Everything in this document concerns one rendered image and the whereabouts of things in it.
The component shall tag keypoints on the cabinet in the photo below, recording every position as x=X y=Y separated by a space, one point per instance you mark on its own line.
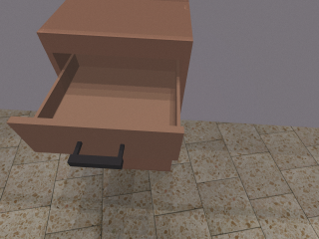
x=152 y=29

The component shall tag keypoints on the handle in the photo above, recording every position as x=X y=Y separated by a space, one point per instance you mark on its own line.
x=96 y=161

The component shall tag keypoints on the drawer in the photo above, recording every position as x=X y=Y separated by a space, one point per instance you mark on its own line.
x=106 y=101

